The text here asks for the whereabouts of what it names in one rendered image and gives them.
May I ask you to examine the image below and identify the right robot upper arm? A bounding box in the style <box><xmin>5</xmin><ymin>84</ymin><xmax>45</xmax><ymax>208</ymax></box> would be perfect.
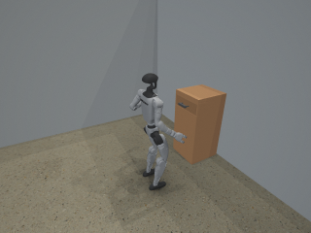
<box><xmin>153</xmin><ymin>98</ymin><xmax>163</xmax><ymax>128</ymax></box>

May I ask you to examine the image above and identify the right robot hand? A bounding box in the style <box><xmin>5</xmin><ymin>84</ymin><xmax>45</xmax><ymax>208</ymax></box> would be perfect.
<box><xmin>174</xmin><ymin>132</ymin><xmax>187</xmax><ymax>144</ymax></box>

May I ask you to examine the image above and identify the drawer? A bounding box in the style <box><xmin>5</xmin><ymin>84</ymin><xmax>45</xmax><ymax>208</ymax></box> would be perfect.
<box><xmin>176</xmin><ymin>94</ymin><xmax>197</xmax><ymax>116</ymax></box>

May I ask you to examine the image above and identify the cabinet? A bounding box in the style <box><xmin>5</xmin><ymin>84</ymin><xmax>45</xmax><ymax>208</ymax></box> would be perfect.
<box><xmin>173</xmin><ymin>84</ymin><xmax>226</xmax><ymax>165</ymax></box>

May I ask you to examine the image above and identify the handle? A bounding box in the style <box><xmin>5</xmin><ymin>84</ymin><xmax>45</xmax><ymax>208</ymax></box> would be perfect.
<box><xmin>178</xmin><ymin>102</ymin><xmax>189</xmax><ymax>108</ymax></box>

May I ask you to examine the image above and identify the left robot upper arm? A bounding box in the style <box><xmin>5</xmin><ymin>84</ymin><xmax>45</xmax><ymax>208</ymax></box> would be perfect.
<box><xmin>129</xmin><ymin>89</ymin><xmax>146</xmax><ymax>111</ymax></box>

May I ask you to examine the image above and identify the right robot shin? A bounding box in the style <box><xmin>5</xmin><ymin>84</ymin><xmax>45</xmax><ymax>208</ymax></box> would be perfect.
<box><xmin>153</xmin><ymin>160</ymin><xmax>167</xmax><ymax>186</ymax></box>

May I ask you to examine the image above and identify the humanoid robot head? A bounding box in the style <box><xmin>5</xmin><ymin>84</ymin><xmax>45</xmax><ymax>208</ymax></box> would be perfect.
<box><xmin>142</xmin><ymin>73</ymin><xmax>158</xmax><ymax>98</ymax></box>

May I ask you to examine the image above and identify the right robot forearm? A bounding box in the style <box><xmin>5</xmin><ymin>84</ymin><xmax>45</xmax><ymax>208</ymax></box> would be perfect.
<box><xmin>157</xmin><ymin>121</ymin><xmax>177</xmax><ymax>138</ymax></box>

